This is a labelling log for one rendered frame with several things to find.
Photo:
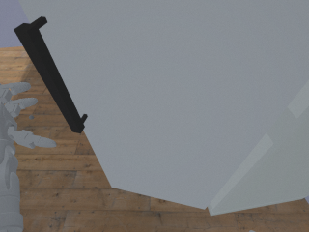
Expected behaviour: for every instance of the fridge door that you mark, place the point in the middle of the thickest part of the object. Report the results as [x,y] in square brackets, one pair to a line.
[177,92]

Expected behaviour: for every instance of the handle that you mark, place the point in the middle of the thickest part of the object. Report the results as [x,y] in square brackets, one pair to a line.
[32,41]

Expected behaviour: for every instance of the left robot hand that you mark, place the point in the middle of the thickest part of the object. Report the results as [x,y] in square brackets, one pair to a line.
[10,109]

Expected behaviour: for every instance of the left robot forearm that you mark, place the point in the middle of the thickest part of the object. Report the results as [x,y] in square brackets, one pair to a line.
[11,220]

